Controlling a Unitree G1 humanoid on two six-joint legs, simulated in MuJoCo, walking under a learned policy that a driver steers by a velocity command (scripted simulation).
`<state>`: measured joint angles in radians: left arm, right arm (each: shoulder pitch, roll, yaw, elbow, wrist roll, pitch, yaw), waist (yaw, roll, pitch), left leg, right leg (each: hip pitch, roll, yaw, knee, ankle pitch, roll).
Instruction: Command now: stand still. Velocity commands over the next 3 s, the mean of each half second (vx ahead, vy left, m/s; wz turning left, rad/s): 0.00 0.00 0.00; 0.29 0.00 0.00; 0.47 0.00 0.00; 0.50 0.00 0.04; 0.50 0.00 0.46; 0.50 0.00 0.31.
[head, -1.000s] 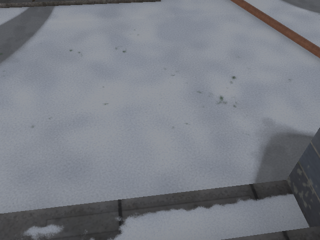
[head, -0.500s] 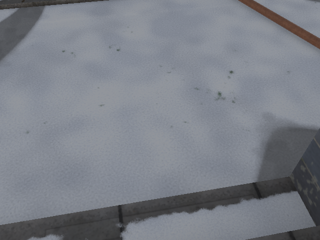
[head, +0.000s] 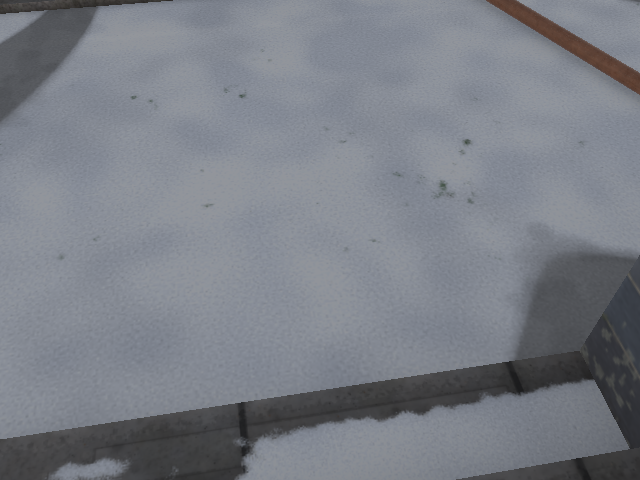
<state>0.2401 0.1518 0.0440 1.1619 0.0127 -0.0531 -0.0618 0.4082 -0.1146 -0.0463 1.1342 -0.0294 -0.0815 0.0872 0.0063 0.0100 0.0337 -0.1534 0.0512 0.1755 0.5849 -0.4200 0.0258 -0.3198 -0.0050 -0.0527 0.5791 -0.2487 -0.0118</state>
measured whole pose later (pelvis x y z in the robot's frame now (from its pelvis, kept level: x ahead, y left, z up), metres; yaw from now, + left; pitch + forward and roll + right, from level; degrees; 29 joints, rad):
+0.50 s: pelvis +0.00 -0.01 +0.00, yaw +0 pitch +0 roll -1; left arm 0.26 0.15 0.04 1.16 0.01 -0.06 -0.06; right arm 0.43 -0.09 -0.04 1.15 -0.03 -0.09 0.07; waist 0.01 0.01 0.02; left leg -0.19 0.06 0.17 0.63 -0.44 0.01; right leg -0.36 0.00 -0.06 0.62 -0.27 -0.02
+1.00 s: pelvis +0.15 -0.06 -0.03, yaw +0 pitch +1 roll -2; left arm 0.55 0.09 0.01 1.12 0.08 -0.12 -0.01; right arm 0.26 -0.17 -0.06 0.96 -0.12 -0.11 0.01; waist 0.06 0.04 -0.03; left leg -0.70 0.06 -0.07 1.09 0.08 0.14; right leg -0.24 0.07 -0.06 0.75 -0.54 -0.07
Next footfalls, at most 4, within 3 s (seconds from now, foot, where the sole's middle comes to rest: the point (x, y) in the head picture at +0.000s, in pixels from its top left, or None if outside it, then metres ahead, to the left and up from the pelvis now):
1.18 left None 0.39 0.05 -0.91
1.70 right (425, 436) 0.72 -0.24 -1.06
2.36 left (322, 337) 1.11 0.03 -1.20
2.74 right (371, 265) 1.41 -0.14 -1.20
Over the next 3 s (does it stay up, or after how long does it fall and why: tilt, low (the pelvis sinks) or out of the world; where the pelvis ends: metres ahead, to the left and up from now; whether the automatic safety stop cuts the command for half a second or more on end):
stays up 1.33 -0.08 -0.42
